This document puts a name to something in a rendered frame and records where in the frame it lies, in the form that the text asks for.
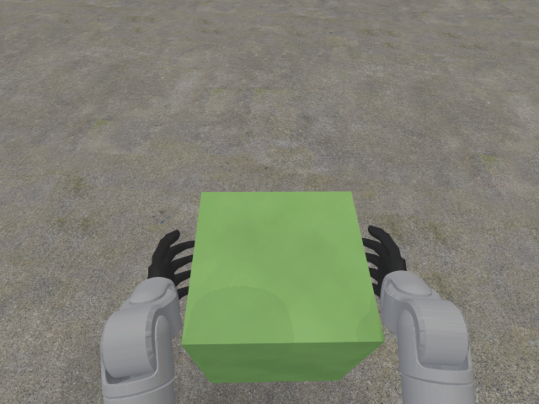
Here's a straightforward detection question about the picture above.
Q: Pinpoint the robot right hand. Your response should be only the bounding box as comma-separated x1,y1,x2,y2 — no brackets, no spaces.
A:
362,226,407,298

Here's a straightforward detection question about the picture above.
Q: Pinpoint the robot left hand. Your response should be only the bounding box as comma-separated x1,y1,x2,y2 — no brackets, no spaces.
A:
147,230,195,300

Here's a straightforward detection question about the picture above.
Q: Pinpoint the robot right forearm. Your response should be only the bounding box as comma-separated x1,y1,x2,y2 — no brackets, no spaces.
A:
380,270,476,404

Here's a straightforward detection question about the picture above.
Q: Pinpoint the robot left forearm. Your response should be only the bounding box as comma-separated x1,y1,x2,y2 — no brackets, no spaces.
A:
100,277,182,404

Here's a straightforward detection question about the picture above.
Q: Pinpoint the carton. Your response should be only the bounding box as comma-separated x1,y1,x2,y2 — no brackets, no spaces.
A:
181,191,385,383

